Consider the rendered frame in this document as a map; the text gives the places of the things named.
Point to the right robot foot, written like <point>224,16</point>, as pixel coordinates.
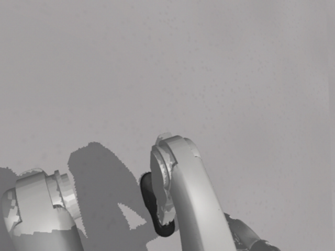
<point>151,204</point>

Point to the right robot arm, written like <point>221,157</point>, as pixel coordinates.
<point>263,245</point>

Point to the right robot hand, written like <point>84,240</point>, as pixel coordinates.
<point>243,236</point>

